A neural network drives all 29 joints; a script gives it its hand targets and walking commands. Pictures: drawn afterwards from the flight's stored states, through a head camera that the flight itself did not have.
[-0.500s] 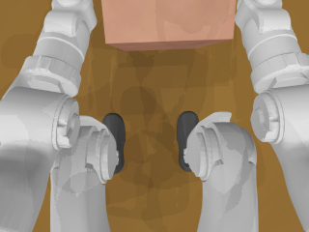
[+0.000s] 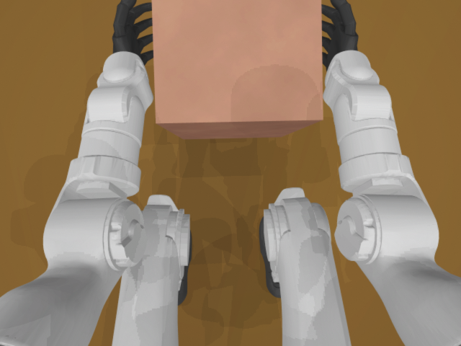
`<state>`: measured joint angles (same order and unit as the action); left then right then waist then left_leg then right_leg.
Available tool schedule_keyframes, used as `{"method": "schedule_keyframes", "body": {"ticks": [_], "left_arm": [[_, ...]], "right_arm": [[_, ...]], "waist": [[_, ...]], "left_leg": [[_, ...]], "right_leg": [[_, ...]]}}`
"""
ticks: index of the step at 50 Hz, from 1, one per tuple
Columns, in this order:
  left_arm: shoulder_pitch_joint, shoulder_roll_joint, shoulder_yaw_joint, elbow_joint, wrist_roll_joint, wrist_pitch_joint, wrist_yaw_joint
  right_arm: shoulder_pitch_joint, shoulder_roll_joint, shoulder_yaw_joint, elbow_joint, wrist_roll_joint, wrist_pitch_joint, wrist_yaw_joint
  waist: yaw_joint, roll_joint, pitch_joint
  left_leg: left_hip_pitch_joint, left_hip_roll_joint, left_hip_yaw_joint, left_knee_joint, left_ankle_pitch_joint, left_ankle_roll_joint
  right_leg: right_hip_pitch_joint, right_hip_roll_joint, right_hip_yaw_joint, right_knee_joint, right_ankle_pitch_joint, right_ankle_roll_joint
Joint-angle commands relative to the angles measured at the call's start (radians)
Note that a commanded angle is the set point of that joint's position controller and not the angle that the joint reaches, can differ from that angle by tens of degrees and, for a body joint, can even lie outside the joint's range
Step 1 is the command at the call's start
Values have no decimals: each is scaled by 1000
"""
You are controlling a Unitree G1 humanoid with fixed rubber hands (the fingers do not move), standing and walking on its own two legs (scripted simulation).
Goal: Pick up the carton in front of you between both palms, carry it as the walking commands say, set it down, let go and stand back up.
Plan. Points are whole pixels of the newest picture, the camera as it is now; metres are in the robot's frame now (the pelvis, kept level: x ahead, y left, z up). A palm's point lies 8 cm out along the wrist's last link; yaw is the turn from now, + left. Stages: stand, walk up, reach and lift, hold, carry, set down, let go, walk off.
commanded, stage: reach and lift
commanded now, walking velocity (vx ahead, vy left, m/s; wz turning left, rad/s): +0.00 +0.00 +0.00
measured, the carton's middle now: (233, 72) +0.53 -0.04 -0.15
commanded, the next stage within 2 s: none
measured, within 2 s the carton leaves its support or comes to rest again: neither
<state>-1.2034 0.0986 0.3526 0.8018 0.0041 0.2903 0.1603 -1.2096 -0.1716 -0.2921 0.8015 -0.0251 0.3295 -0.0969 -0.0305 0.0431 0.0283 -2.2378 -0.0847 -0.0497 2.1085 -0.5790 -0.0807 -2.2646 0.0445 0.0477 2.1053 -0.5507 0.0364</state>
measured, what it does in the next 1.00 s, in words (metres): rises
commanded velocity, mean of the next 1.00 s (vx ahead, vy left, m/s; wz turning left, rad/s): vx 0.00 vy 0.00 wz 0.00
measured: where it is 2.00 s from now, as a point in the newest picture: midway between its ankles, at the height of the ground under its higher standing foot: (226, 272)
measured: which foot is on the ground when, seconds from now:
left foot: down 0.00-1.00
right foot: down 0.00-1.00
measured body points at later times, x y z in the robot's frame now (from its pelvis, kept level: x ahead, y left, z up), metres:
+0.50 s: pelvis +0.00 +0.01 +0.12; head +0.25 -0.01 +0.50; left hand +0.50 +0.12 +0.07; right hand +0.49 -0.18 +0.06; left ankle +0.11 +0.13 -0.36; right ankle +0.11 -0.13 -0.36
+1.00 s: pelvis +0.05 +0.00 +0.26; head +0.18 -0.01 +0.70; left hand +0.46 +0.13 +0.23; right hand +0.44 -0.17 +0.23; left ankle +0.11 +0.13 -0.36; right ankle +0.11 -0.13 -0.36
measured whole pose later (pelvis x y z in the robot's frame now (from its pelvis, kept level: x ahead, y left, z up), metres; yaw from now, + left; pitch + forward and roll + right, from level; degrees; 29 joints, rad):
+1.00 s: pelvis +0.05 +0.00 +0.26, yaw -2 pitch +27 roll +0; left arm -0.60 -0.13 0.40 0.60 0.20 0.35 0.07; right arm -0.59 0.09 -0.38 0.58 -0.22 0.38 -0.01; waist -0.01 0.02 -0.22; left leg -1.23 -0.06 -0.07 1.21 -0.46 -0.02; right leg -1.25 0.04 0.07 1.21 -0.43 0.02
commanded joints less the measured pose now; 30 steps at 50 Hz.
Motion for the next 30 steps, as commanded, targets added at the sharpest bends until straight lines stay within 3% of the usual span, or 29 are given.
{"method": "schedule_keyframes", "body": {"ticks": [1,6,8,12,14,22,30], "left_arm": [[-644,-1102,-389,-58,-27,24,-305],[-599,-1038,-209,51,118,45,-306],[-610,-1043,-196,51,131,47,-307],[-633,-1110,-244,22,106,61,-324],[-621,-1145,-271,7,93,72,-331],[-500,-1242,-426,-111,26,102,-343],[-315,-1263,-491,-136,14,97,-345]], "right_arm": [[-584,1115,371,-76,52,12,309],[-598,1089,249,14,-44,28,336],[-598,1081,219,22,-69,29,335],[-575,1091,185,25,-106,37,334],[-566,1116,201,7,-103,44,339],[-469,1216,365,-135,-20,72,360],[-302,1270,447,-168,4,70,341]], "waist": [[-19,-56,-1136],[34,-79,-967],[23,-82,-990],[-28,-42,-1091],[-34,-24,-1147],[-22,-18,-1313],[-2,-51,-1190]], "left_leg": [[491,-102,150,-264,207,60],[491,-104,140,-380,79,83],[504,-104,139,-413,67,82],[578,-107,135,-474,66,64],[639,-108,134,-501,86,58],[855,-107,121,-590,241,47],[948,-107,96,-708,270,51]], "right_leg": [[683,98,-135,-278,276,-8],[591,103,-128,-389,84,-14],[635,105,-126,-421,75,-16],[734,104,-133,-478,94,-24],[767,104,-137,-504,112,-25],[954,113,-135,-577,277,-15],[1102,116,-103,-694,319,-5]]}}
